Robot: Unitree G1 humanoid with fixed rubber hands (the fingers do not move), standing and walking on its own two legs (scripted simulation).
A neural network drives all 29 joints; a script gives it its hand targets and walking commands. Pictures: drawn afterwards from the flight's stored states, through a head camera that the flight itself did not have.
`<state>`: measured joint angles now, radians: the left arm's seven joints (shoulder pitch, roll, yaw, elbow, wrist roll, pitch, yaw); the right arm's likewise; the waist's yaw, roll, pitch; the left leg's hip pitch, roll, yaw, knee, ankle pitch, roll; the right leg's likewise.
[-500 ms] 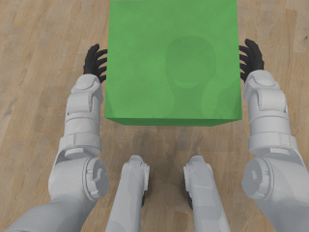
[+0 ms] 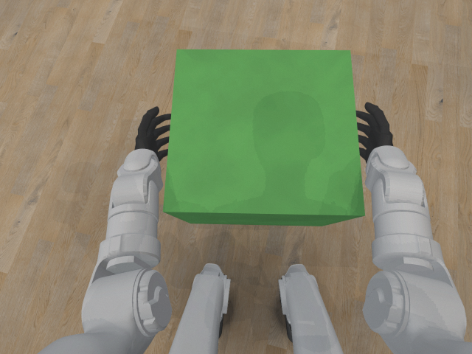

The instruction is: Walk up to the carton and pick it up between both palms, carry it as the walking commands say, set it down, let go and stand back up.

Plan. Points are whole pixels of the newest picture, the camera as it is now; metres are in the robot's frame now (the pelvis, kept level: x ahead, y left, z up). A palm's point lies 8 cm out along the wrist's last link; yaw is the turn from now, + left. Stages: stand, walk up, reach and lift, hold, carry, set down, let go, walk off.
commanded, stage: reach and lift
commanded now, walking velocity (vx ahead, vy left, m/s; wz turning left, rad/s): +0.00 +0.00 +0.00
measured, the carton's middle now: (259, 149) +0.48 -0.01 -0.13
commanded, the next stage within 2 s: none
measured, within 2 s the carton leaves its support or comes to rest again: neither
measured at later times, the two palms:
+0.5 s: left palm (126, 150) +0.42 +0.19 +0.02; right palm (394, 148) +0.42 -0.20 +0.01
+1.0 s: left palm (93, 149) +0.39 +0.19 +0.09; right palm (428, 143) +0.39 -0.19 +0.09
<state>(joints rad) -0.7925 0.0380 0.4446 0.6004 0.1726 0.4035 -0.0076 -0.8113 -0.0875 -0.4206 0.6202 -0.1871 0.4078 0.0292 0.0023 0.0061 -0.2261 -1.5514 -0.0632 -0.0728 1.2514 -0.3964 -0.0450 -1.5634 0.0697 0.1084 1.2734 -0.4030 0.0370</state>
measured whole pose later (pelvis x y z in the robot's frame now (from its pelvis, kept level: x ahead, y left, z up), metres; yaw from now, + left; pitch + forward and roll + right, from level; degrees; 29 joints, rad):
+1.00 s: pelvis +0.04 +0.00 +0.12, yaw -1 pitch +22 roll +0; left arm -0.45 -0.05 0.44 0.44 0.26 0.44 -0.10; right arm -0.47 0.04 -0.41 0.46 -0.26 0.44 0.10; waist 0.01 0.01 -0.15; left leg -0.82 -0.04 -0.10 0.67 -0.24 -0.03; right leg -0.83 0.05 0.12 0.69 -0.25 0.02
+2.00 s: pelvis +0.07 +0.00 +0.16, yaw -1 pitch -3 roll +0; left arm -0.24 -0.08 0.33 0.23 0.28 0.69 -0.09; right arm -0.25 0.08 -0.31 0.26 -0.29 0.67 0.09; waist 0.02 0.00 -0.05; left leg -0.05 -0.02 -0.10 0.23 -0.13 -0.01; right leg -0.06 0.02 0.11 0.25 -0.14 0.01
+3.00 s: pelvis +0.07 +0.00 +0.16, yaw +0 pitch -4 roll +0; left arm -0.20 -0.08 0.30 0.17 0.28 0.71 -0.10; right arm -0.20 0.08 -0.29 0.18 -0.30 0.71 0.09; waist 0.02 0.01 -0.03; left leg -0.02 -0.01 -0.10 0.20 -0.12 -0.02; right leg -0.03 0.02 0.10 0.23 -0.13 0.00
